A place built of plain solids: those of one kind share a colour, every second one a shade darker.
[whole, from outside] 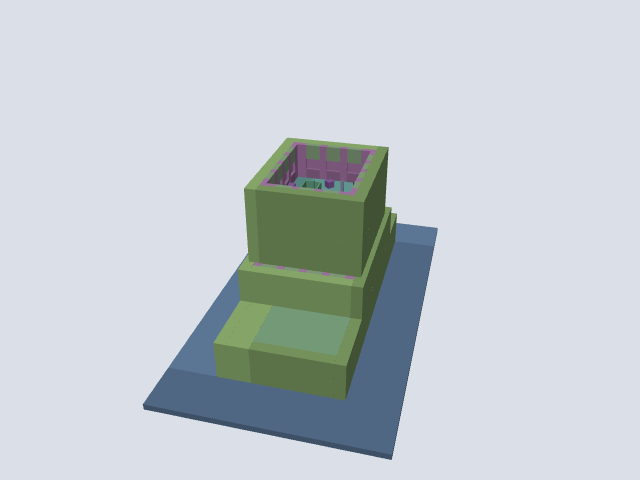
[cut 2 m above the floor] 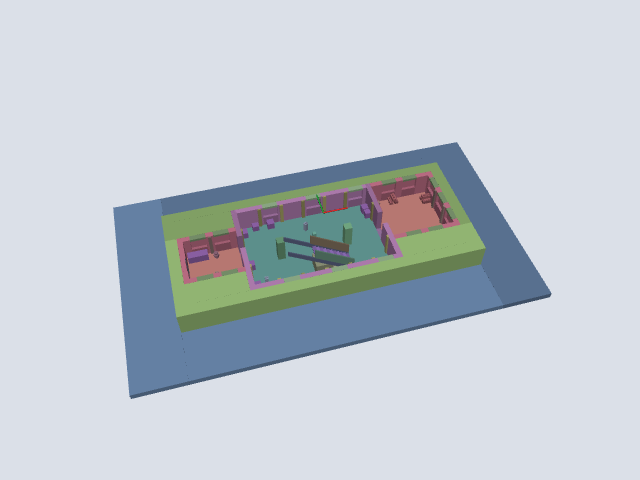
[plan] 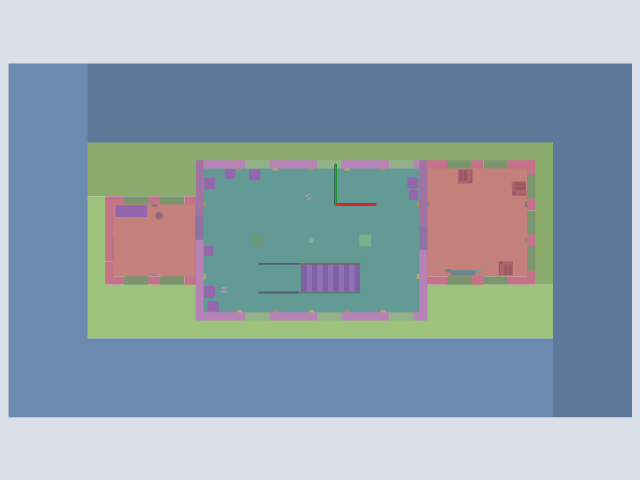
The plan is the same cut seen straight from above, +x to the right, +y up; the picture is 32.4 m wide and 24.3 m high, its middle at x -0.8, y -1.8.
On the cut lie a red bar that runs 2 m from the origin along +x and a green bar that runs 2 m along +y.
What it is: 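The timber main towers of Japanese castles, from general knowledge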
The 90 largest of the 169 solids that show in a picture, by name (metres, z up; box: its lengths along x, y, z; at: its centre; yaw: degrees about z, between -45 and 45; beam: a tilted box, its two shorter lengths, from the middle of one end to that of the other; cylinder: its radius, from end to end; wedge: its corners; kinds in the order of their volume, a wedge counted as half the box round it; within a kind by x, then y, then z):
{
 "wall_fill_storey_1": {"box": [0.9, 4.48, 3.71], "at": [-12.12, -1.82, 1.36]},
 "wall_fill_storey_2": {"box": [5.45, 1.82, 3.71], "at": [-9.85, -4.97, 1.36]},
 "wall_fill_storey_3": {"box": [5.45, 1.82, 3.71], "at": [-9.85, 1.33, 1.36]},
 "wall_fill_storey_4": {"box": [0.9, 7.28, 3.39], "at": [-6.24, -1.82, 10.85]},
 "wall_fill_storey_5": {"box": [13.56, 0.9, 2.95], "at": [-1.24, -6.33, 4.69]},
 "wall_fill_storey_6": {"box": [10.9, 0.9, 2.99], "at": [-1.24, -5.91, 7.66]},
 "wall_fill_storey_7": {"box": [10.9, 0.9, 3.39], "at": [-1.24, -5.91, 10.85]},
 "wall_fill_storey_8": {"box": [10.9, 0.9, 2.99], "at": [-1.24, 2.27, 7.66]},
 "wall_fill_storey_9": {"box": [10.9, 0.9, 3.39], "at": [-1.24, 2.27, 10.85]},
 "wall_fill_storey_10": {"box": [13.56, 0.9, 2.95], "at": [-1.24, 2.69, 4.69]},
 "wall_fill_storey_11": {"box": [23.57, 0.9, 3.71], "at": [-0.79, -6.33, 1.36]},
 "wall_fill_storey_12": {"box": [23.57, 0.9, 3.71], "at": [-0.79, 2.69, 1.36]},
 "wall_fill_storey_13": {"box": [0.9, 7.28, 2.99], "at": [3.76, -1.82, 7.66]},
 "wall_fill_storey_14": {"box": [0.9, 7.28, 3.39], "at": [3.76, -1.82, 10.85]},
 "wall_fill_storey_15": {"box": [0.9, 8.12, 2.95], "at": [5.09, -1.82, 4.69]},
 "wall_fill_storey_16": {"box": [6.36, 1.82, 3.71], "at": [7.82, -4.97, 1.36]},
 "wall_fill_storey_17": {"box": [0.9, 6.3, 3.71], "at": [10.55, -0.91, 1.36]},
 "ground_garden_1": {"box": [4.0, 17.92, 0.5], "at": [-14.57, -1.82, -0.27]},
 "ground_garden_2": {"box": [23.57, 4.0, 0.5], "at": [-0.79, -8.78, -0.27]},
 "ground_garden_3": {"box": [23.57, 4.0, 0.5], "at": [-0.79, 5.14, -0.27]},
 "ground_garden_4": {"box": [4.0, 17.92, 0.5], "at": [13.0, -1.82, -0.27]},
 "floor_storey_1": {"box": [2.7, 1.4, 0.33], "at": [-4.02, -2.89, 9.32]},
 "floor_storey_2": {"box": [8.26, 1.46, 0.33], "at": [-1.24, -4.31, 9.32]},
 "floor_storey_3": {"box": [10.92, 7.28, 0.55], "at": [-1.24, -1.82, -0.28]},
 "floor_storey_4": {"box": [8.26, 3.59, 0.33], "at": [-1.24, -0.39, 9.32]},
 "wall_storey_1": {"box": [0.42, 4.09, 3.36], "at": [-6.91, -3.83, 1.53]},
 "wall_storey_2": {"box": [0.42, 2.83, 3.36], "at": [-6.91, 0.82, 1.53]},
 "wall_storey_3": {"box": [2.54, 0.42, 3.36], "at": [-5.85, -5.67, 1.53]},
 "wall_storey_4": {"box": [2.54, 0.42, 3.36], "at": [-5.85, 2.03, 1.53]},
 "wall_storey_5": {"box": [0.42, 1.21, 3.39], "at": [-5.58, -4.86, 10.85]},
 "wall_storey_6": {"box": [0.42, 0.6, 3.39], "at": [-5.58, -2.73, 10.85]},
 "wall_storey_7": {"box": [0.42, 0.6, 3.39], "at": [-5.58, -0.91, 10.85]},
 "wall_storey_8": {"box": [0.42, 1.21, 3.39], "at": [-5.58, 1.22, 10.85]},
 "wall_storey_9": {"box": [1.21, 0.42, 3.39], "at": [-5.19, -5.25, 10.85]},
 "wall_storey_10": {"box": [0.6, 0.42, 3.39], "at": [-3.06, -5.25, 10.85]},
 "wall_storey_11": {"box": [2.42, 0.42, 3.36], "at": [-2.15, -5.67, 1.53]},
 "wall_storey_12": {"box": [2.42, 0.42, 3.36], "at": [-2.15, 2.03, 1.53]},
 "wall_storey_13": {"box": [0.6, 0.42, 3.39], "at": [-1.24, -5.25, 10.85]},
 "wall_storey_14": {"box": [0.6, 0.42, 3.39], "at": [0.58, -5.25, 10.85]},
 "wall_storey_15": {"box": [2.42, 0.42, 3.36], "at": [1.49, -5.67, 1.53]},
 "wall_storey_16": {"box": [2.42, 0.42, 3.36], "at": [1.49, 2.03, 1.53]},
 "wall_storey_17": {"box": [1.21, 0.42, 3.39], "at": [2.7, -5.25, 10.85]},
 "wall_storey_18": {"box": [0.42, 1.21, 3.39], "at": [3.1, 1.22, 10.85]},
 "wall_storey_19": {"box": [0.72, 0.42, 3.36], "at": [4.28, -5.67, 1.53]},
 "wall_storey_20": {"box": [0.72, 0.42, 3.36], "at": [4.28, 2.03, 1.53]},
 "wall_storey_21": {"box": [0.42, 3.59, 3.36], "at": [4.43, -4.08, 1.53]},
 "wall_storey_22": {"box": [0.42, 3.33, 3.36], "at": [4.43, 0.57, 1.53]},
 "floor_annex_1": {"box": [4.13, 3.64, 0.55], "at": [-9.19, -1.82, -0.28]},
 "floor_annex_2": {"box": [5.04, 5.46, 0.55], "at": [7.16, -0.91, -0.28]},
 "wall_annex_1": {"box": [0.38, 1.2, 2.1], "at": [-11.48, -2.29, 1.05]},
 "wall_annex_2": {"box": [0.42, 1.17, 2.94], "at": [-11.46, -3.48, 1.32]},
 "wall_annex_3": {"box": [0.42, 2.11, 2.94], "at": [-11.46, -0.64, 1.32]},
 "wall_annex_4": {"box": [0.97, 0.42, 2.94], "at": [-11.19, -3.85, 1.32]},
 "wall_annex_5": {"box": [0.97, 0.42, 2.94], "at": [-11.19, 0.21, 1.32]},
 "wall_annex_6": {"box": [0.6, 0.42, 2.94], "at": [-9.19, -3.85, 1.32]},
 "wall_annex_7": {"box": [0.6, 0.42, 2.94], "at": [-9.19, 0.21, 1.32]},
 "wall_annex_8": {"box": [0.59, 0.42, 2.94], "at": [-7.37, -3.85, 1.32]},
 "wall_annex_9": {"box": [0.59, 0.42, 2.94], "at": [-7.37, 0.21, 1.32]},
 "wall_annex_10": {"box": [1.04, 0.42, 3.04], "at": [5.12, -3.85, 1.37]},
 "wall_annex_11": {"box": [1.04, 0.42, 3.04], "at": [5.12, 2.03, 1.37]},
 "wall_annex_12": {"box": [0.6, 0.42, 3.04], "at": [7.16, -3.85, 1.37]},
 "wall_annex_13": {"box": [0.6, 0.42, 3.04], "at": [7.16, 2.03, 1.37]},
 "wall_annex_14": {"box": [1.42, 0.42, 3.04], "at": [9.39, -3.85, 1.37]},
 "wall_annex_15": {"box": [1.42, 0.42, 3.04], "at": [9.39, 2.03, 1.37]},
 "wall_annex_16": {"box": [0.42, 0.72, 3.04], "at": [9.89, -3.7, 1.37]},
 "wall_annex_17": {"box": [0.42, 0.6, 3.04], "at": [9.89, -1.82, 1.37]},
 "wall_annex_18": {"box": [0.42, 0.6, 3.04], "at": [9.89, 0.0, 1.37]},
 "wall_annex_19": {"box": [0.42, 0.72, 3.04], "at": [9.89, 1.88, 1.37]},
 "wall_fill_over_annex_1": {"box": [5.5, 6.3, 0.32], "at": [7.35, -0.91, 3.05]},
 "wall_head_storey_1": {"box": [0.42, 1.22, 1.26], "at": [-5.58, -3.64, 11.92]},
 "wall_head_storey_2": {"box": [0.42, 1.22, 1.26], "at": [-5.58, -1.82, 11.92]},
 "wall_head_storey_3": {"box": [0.42, 1.22, 1.26], "at": [-5.58, 0.0, 11.92]},
 "wall_head_storey_4": {"box": [1.22, 0.42, 1.41], "at": [-3.97, -5.67, 2.51]},
 "wall_head_storey_5": {"box": [1.22, 0.42, 1.26], "at": [-3.97, -5.25, 11.92]},
 "wall_head_storey_6": {"box": [1.22, 0.42, 1.41], "at": [-3.97, 2.03, 2.51]},
 "wall_head_storey_7": {"box": [1.22, 0.42, 1.26], "at": [-2.15, -5.25, 11.92]},
 "wall_head_storey_8": {"box": [1.22, 0.42, 1.41], "at": [-0.33, -5.67, 2.51]},
 "wall_head_storey_9": {"box": [1.22, 0.42, 1.26], "at": [-0.33, -5.25, 11.92]},
 "wall_head_storey_10": {"box": [1.22, 0.42, 1.41], "at": [-0.33, 2.03, 2.51]},
 "wall_head_storey_11": {"box": [1.22, 0.42, 1.26], "at": [1.49, -5.25, 11.92]},
 "wall_head_storey_12": {"box": [0.42, 1.22, 1.26], "at": [3.1, -1.82, 11.92]},
 "wall_head_storey_13": {"box": [0.42, 1.22, 1.26], "at": [3.1, 0.0, 11.92]},
 "wall_head_storey_14": {"box": [1.22, 0.42, 1.41], "at": [3.31, -5.67, 2.51]},
 "wall_head_storey_15": {"box": [1.22, 0.42, 1.41], "at": [3.31, 2.03, 2.51]},
 "post_great_storey_1": {"box": [0.6, 0.6, 3.21], "at": [-3.97, -1.82, 1.61]},
 "post_great_storey_2": {"box": [0.6, 0.6, 3.21], "at": [1.49, -1.82, 1.61]},
 "chest_under_1": {"box": [1.35, 1.35, 1.1], "at": [-1.09, -3.73, 0.55]},
 "wall_1": {"wedge": [[-3.92, -4.51, 3.23], [-3.92, -4.51, 3.65], [-3.92, -4.41, 3.23], [-3.92, -4.41, 3.65], [1.07, -4.51, -0.05], [1.07, -4.51, 0.37], [1.07, -4.41, -0.05], [1.07, -4.41, 0.37]]},
 "wall_2": {"wedge": [[-3.92, -3.06, 3.23], [-3.92, -3.06, 3.65], [-3.92, -2.96, 3.23], [-3.92, -2.96, 3.65], [1.07, -3.06, -0.05], [1.07, -3.06, 0.37], [1.07, -2.96, -0.05], [1.07, -2.96, 0.37]]},
 "chest_1": {"box": [1.59, 0.6, 0.68], "at": [-10.36, -0.34, 0.32]}
}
